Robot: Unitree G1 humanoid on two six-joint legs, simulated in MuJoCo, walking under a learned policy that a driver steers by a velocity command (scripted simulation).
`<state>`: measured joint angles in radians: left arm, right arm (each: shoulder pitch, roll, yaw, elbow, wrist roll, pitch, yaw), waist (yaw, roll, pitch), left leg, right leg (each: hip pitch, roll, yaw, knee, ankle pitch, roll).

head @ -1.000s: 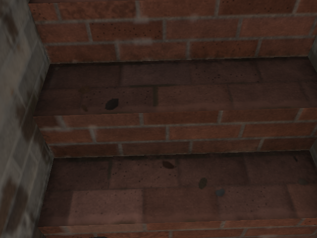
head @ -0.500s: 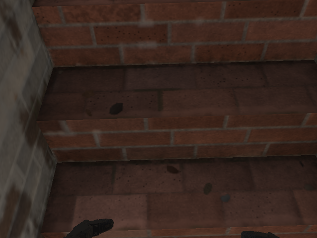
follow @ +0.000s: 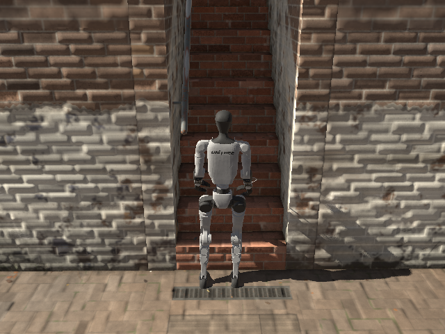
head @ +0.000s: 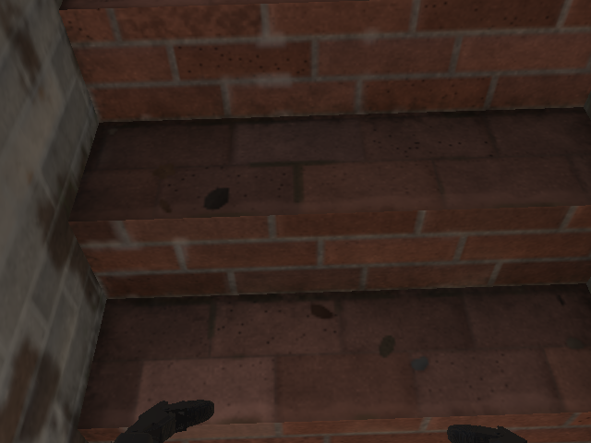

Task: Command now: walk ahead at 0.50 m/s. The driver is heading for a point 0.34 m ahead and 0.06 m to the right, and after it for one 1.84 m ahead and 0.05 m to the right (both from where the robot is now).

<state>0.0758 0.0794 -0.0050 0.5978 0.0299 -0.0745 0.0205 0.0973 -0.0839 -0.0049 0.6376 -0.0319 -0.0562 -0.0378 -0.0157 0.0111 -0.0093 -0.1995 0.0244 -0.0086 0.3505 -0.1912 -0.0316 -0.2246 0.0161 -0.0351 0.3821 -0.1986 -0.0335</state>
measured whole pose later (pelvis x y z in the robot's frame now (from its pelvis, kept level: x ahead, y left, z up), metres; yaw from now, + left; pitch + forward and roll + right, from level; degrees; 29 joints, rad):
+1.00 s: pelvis +0.00 -0.01 +0.00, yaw +0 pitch +2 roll +0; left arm 0.07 0.08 -0.01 0.58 0.03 -0.08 0.02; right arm 0.10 -0.09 0.00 0.63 -0.03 -0.05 -0.04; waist -0.02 0.01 -0.01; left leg -0.21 0.04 -0.01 0.36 -0.20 -0.05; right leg -0.24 0.03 -0.03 0.40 -0.20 -0.04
